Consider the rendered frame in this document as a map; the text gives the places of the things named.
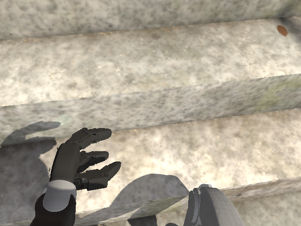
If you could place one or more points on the left robot forearm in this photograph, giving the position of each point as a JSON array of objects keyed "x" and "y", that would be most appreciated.
[{"x": 56, "y": 205}]

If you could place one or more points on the robot left hand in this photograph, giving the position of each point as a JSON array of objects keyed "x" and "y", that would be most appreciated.
[{"x": 69, "y": 162}]

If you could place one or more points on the robot right thigh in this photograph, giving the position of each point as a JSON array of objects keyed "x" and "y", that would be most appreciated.
[{"x": 209, "y": 206}]

